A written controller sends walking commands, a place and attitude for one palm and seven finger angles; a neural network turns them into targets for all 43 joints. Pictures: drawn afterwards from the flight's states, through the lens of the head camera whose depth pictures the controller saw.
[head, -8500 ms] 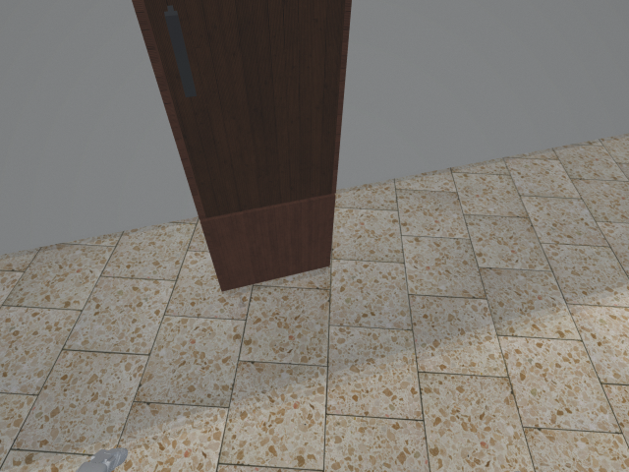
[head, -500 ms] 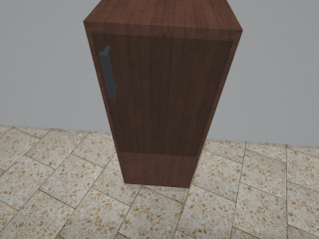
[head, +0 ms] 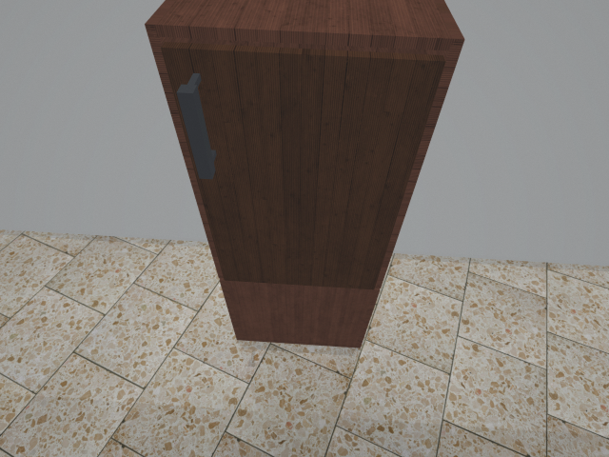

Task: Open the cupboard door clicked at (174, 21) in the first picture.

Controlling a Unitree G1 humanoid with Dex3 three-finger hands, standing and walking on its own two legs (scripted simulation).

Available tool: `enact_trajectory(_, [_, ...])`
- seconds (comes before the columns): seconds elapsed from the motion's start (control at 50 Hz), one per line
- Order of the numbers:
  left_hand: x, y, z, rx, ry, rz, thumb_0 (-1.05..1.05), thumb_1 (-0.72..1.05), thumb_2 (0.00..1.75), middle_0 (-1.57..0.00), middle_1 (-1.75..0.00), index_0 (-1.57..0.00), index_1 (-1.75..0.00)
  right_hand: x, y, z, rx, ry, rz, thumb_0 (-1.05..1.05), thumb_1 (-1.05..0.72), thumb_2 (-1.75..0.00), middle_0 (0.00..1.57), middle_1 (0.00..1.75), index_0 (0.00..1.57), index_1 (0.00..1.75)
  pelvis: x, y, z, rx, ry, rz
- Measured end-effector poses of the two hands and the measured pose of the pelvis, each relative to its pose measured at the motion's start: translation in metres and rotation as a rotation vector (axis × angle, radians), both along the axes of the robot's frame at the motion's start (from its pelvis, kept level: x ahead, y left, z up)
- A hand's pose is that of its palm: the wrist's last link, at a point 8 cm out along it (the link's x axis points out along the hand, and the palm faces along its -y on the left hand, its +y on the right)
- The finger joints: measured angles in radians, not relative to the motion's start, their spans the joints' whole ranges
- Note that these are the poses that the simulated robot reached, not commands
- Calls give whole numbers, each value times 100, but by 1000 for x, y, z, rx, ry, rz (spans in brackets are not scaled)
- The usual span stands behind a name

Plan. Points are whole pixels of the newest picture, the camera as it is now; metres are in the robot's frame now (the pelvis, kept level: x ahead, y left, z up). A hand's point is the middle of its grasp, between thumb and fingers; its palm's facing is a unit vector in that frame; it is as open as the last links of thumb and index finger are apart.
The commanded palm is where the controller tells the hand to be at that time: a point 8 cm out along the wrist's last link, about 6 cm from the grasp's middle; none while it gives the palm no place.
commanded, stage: look again from close up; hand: left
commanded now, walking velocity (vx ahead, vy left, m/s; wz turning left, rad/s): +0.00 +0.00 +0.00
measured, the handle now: (201, 128) +0.54 +0.19 +0.14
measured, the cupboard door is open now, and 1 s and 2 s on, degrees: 0 0 0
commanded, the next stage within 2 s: raise the hand with hooked fingers in 0.34 s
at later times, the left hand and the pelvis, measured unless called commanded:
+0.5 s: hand out of the picture +0.04 +0.20 -0.16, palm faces +0.14 -0.98 -0.17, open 7.4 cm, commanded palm +0.09 +0.24 -0.06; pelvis -0.01 +0.02 +0.00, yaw +0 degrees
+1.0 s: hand (108, 440) +0.14 +0.23 +0.01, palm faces +0.20 -0.98 -0.08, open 9.4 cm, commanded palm +0.14 +0.27 +0.01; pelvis -0.01 +0.00 -0.06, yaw +4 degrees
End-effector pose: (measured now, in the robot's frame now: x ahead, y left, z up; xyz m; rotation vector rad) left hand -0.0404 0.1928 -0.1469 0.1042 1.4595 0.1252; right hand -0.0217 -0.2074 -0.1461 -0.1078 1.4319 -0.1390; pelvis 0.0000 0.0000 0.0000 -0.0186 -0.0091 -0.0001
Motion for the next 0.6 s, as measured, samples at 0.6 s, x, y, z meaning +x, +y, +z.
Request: enact_trajectory(0.6, [163, 67, 133, 129, -998, 84, 2, 87, 88, -20, -32, -20, -33, 104, -4, 35, -85, -586, 106, 1, -91, -90, 20, 30, 20, 30, -18, 23, -9, 34, 9, 39])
